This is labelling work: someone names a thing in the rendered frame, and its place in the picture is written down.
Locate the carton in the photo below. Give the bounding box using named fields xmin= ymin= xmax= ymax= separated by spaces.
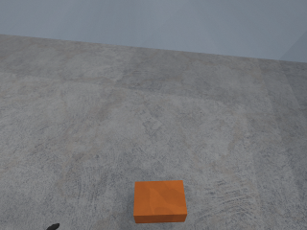
xmin=133 ymin=180 xmax=188 ymax=224

